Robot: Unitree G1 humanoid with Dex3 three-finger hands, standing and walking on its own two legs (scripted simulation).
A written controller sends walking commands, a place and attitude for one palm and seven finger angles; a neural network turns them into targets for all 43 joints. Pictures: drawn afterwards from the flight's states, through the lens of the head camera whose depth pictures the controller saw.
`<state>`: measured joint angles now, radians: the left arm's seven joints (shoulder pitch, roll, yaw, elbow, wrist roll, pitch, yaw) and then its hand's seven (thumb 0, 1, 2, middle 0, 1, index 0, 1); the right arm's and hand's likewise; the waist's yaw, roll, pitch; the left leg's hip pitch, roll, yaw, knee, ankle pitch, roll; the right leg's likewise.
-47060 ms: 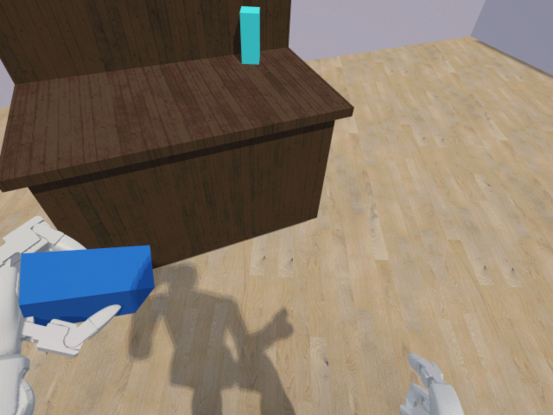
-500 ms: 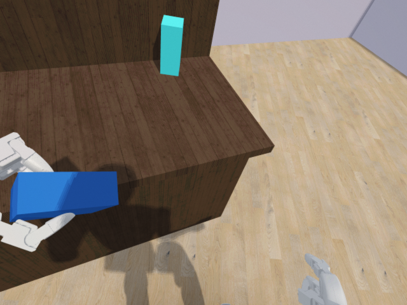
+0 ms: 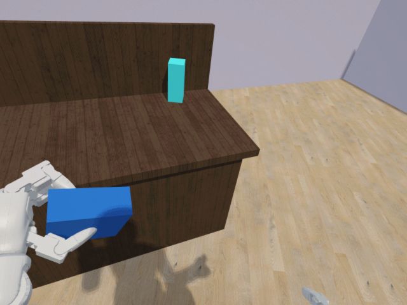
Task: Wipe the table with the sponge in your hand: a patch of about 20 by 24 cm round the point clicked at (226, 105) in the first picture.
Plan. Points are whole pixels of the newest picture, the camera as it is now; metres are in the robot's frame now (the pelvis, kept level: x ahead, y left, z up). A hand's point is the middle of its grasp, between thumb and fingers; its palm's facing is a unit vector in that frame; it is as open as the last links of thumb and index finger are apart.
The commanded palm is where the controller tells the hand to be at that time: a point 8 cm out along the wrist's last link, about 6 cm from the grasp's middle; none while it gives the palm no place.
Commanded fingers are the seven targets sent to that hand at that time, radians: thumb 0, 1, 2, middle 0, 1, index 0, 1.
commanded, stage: stop stepping back and stand still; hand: left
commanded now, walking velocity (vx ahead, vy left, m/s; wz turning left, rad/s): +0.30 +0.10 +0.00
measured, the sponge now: (98, 215) +0.22 +0.20 +0.13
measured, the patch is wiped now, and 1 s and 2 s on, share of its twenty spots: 1.00 1.00 1.00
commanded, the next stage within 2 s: stand and wait in 1.92 s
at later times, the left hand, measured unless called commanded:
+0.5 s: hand (47, 268) +0.13 +0.22 +0.15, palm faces +0.35 -0.88 -0.33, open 9.2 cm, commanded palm +0.08 +0.27 +0.18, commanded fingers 0.00 0.10 1.30 -1.20 -1.60 -1.20 -1.60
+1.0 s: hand (60, 260) +0.13 +0.21 +0.15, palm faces +0.37 -0.86 -0.36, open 9.2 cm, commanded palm +0.09 +0.26 +0.18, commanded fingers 0.00 0.10 1.30 -1.20 -1.60 -1.20 -1.60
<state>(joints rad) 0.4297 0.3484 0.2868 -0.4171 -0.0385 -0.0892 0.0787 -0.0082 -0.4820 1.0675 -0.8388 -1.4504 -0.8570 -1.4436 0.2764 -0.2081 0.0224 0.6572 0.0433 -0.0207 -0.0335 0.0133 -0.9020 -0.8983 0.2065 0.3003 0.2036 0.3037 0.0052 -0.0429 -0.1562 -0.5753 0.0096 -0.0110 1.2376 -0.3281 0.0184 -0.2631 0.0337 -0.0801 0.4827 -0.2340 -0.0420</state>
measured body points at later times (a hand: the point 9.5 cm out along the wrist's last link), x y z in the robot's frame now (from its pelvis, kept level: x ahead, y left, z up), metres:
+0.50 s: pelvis -0.08 -0.01 -0.02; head -0.10 +0.01 +0.43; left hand +0.10 +0.27 +0.17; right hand +0.07 -0.24 -0.10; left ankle -0.10 +0.10 -0.71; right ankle +0.01 -0.09 -0.73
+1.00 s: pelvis -0.06 -0.03 -0.01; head -0.07 -0.01 +0.44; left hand +0.11 +0.26 +0.17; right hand +0.11 -0.28 -0.07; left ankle -0.06 +0.10 -0.74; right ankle -0.04 -0.13 -0.73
